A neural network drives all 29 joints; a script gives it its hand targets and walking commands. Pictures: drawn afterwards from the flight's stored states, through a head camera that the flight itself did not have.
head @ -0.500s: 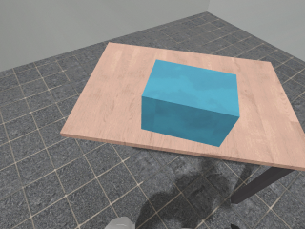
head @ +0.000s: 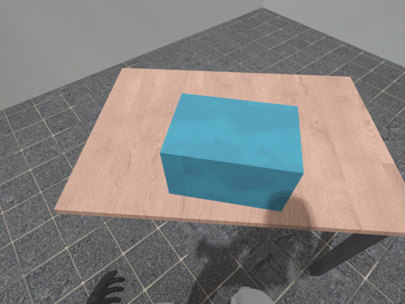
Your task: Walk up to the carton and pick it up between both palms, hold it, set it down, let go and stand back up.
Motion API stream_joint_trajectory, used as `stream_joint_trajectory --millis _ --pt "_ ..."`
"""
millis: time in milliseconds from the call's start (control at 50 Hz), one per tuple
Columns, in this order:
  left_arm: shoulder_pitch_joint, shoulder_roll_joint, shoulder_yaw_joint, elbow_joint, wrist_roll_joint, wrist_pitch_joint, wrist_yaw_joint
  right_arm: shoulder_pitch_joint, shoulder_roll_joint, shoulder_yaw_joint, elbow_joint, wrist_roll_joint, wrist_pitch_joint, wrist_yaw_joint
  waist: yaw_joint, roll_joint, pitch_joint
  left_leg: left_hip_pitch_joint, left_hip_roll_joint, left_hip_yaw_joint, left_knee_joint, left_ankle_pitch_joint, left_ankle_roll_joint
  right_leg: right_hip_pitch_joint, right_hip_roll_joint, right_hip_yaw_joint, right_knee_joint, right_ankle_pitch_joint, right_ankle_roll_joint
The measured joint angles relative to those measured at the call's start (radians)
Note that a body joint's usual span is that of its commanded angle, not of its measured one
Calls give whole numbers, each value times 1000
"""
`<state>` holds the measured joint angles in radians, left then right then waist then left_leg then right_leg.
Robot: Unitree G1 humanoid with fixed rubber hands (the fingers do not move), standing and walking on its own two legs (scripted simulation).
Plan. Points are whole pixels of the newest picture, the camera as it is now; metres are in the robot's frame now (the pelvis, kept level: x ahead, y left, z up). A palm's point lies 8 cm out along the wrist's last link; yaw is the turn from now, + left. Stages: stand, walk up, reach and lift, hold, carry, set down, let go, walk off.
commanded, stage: walk up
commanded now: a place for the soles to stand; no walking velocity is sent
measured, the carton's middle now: (230, 151) +0.47 -0.07 -0.03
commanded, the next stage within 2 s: none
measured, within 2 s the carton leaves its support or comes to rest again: neither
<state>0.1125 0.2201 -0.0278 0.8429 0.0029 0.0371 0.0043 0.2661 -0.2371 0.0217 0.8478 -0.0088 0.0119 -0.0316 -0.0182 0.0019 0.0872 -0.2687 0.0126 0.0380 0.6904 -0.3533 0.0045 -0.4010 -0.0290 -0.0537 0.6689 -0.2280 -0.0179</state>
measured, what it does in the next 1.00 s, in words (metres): stands, turning right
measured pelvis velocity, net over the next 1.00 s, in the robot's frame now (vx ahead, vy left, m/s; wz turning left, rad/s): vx -0.01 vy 0.02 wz -0.26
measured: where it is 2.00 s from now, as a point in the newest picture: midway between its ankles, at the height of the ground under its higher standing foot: outside the picture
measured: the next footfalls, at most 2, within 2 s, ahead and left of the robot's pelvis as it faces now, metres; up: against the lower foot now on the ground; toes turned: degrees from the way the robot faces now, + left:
none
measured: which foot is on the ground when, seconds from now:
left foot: down 0.00-1.00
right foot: down 0.00-1.00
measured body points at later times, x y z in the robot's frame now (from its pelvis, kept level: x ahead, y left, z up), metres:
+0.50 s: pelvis -0.01 +0.00 +0.01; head +0.01 -0.01 +0.46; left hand +0.04 +0.26 -0.13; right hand +0.03 -0.26 -0.13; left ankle -0.01 +0.12 -0.72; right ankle +0.08 -0.11 -0.72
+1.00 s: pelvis -0.01 +0.02 +0.01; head +0.00 +0.01 +0.46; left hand +0.14 +0.24 -0.12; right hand +0.00 -0.24 -0.13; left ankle -0.01 +0.12 -0.72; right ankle +0.06 -0.11 -0.72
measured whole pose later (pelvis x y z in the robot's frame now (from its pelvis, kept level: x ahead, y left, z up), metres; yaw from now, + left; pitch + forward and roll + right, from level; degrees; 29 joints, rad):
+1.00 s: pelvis -0.01 +0.02 +0.01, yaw -15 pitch -1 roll +1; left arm 0.21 0.25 -0.01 0.87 0.02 0.03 0.01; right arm 0.24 -0.24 0.02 0.90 0.00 0.02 -0.02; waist 0.02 -0.02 0.05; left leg -0.20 -0.01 0.11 0.57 -0.35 0.03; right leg -0.40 0.07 0.14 0.58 -0.18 -0.01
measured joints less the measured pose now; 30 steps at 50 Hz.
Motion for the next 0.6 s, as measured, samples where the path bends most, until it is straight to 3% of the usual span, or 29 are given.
stream_joint_trajectory --millis 140,380,600 --pt "20 30 3 47 4 -12 -10 -1 6 6 14 11 -8 21 24 -23 -27 36 5 3 -83 16 -10 36 9 3 -88 50 -5" --pt "109 34 -4 134 -4 -7 -9 5 -9 11 60 10 -17 21 31 -2 -33 41 8 4 -142 55 -10 47 20 11 -162 97 -10" --pt "142 51 14 97 5 -15 -4 12 -20 -11 71 4 -2 11 44 -25 -28 38 1 80 -124 36 10 -8 40 110 -108 77 3"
